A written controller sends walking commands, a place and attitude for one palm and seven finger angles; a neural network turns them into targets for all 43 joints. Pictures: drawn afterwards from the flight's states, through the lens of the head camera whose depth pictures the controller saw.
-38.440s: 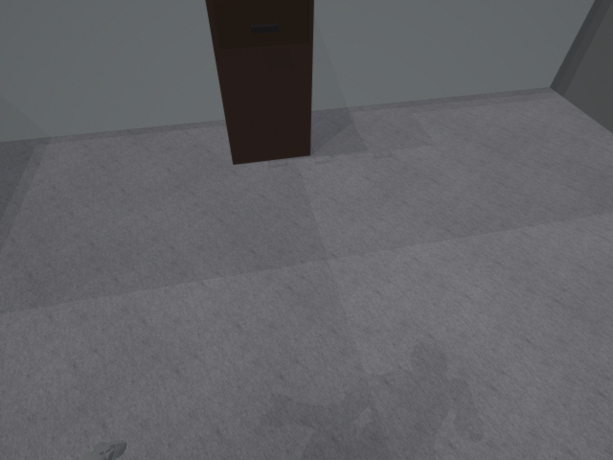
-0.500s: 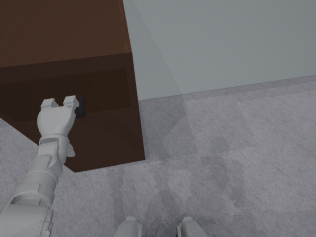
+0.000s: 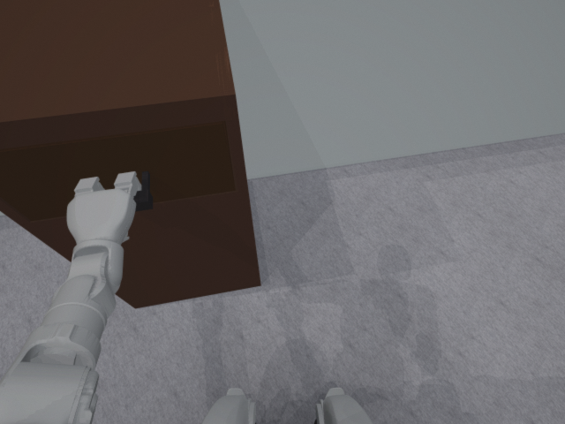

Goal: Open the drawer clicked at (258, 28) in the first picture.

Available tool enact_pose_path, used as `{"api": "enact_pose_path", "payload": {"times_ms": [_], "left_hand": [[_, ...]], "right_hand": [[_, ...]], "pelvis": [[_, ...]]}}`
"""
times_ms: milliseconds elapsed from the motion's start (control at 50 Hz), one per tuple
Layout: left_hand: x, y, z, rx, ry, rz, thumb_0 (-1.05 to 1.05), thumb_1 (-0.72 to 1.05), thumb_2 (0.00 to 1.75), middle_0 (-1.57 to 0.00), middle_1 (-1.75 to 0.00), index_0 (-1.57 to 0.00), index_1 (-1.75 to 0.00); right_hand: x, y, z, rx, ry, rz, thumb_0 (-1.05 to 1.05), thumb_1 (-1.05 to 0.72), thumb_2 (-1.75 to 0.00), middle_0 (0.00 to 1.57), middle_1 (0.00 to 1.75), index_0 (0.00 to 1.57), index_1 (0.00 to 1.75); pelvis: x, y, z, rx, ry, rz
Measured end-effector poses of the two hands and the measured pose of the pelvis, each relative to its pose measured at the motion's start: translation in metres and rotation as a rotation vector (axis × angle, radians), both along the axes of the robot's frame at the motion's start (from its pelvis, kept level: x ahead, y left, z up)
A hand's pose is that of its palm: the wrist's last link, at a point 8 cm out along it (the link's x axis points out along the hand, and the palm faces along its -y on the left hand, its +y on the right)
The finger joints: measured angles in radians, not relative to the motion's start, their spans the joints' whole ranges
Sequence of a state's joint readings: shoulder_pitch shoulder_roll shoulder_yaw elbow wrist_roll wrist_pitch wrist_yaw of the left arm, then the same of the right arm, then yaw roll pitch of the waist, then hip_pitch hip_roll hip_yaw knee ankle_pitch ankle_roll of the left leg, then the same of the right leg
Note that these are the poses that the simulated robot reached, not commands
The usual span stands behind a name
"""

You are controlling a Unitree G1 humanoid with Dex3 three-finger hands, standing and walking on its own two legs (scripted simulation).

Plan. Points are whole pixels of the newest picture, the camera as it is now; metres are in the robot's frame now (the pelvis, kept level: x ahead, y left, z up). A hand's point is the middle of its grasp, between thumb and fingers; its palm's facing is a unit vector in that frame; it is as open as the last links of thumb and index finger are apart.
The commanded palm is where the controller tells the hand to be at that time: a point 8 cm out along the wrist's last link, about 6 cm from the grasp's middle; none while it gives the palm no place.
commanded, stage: close the thumb around the handle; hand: left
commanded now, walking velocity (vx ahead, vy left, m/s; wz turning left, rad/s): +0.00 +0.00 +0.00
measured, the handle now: (116, 193) +0.46 +0.28 -0.01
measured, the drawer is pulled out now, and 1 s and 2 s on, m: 0.00 0.09 0.21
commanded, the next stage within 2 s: pull the drawer open in 0.06 s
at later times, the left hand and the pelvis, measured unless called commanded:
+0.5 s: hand (118, 237) +0.39 +0.26 -0.03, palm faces -0.05 -0.04 -1.00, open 5.9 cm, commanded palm +0.35 +0.26 +0.02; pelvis +0.01 +0.00 +0.01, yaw -1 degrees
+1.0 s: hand (117, 281) +0.32 +0.25 -0.03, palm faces -0.04 -0.06 -1.00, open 6.0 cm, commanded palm +0.28 +0.24 +0.02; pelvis +0.03 +0.01 +0.02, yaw -1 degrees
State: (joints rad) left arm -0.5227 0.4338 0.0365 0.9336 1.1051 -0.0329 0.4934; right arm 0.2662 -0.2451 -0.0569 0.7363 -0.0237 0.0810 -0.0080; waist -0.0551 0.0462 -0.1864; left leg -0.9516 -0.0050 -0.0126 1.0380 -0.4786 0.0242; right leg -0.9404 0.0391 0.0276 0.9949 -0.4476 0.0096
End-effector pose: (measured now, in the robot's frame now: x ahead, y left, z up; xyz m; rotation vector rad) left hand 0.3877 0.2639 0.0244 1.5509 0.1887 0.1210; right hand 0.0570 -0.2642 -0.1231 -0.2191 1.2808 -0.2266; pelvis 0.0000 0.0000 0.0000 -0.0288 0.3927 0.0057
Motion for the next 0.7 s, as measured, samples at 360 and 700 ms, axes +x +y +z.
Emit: {"api": "enact_pose_path", "payload": {"times_ms": [360, 700], "left_hand": [[-0.001, -0.001, 0.0, -0.001, 0.009, 0.011, 0.01, 0.69, 0.78, -0.34, -1.33, -0.36, -1.33], [-0.042, -0.008, -0.002, -0.034, -0.018, 0.009, 0.01, 0.71, 0.77, -0.29, -1.35, -0.36, -1.3]], "right_hand": [[0.002, -0.003, 0.0, 0.007, -0.006, -0.015, 0.01, -0.91, -0.9, 0.2, 0.3, 0.2, 0.3], [0.057, 0.01, 0.022, 0.024, -0.124, -0.001, 0.01, -0.91, -0.9, 0.2, 0.3, 0.2, 0.3]], "pelvis": [[0.001, -0.004, 0.001, 0.003, 0.003, -0.007], [0.028, 0.007, 0.015, -0.005, -0.038, -0.022]]}}
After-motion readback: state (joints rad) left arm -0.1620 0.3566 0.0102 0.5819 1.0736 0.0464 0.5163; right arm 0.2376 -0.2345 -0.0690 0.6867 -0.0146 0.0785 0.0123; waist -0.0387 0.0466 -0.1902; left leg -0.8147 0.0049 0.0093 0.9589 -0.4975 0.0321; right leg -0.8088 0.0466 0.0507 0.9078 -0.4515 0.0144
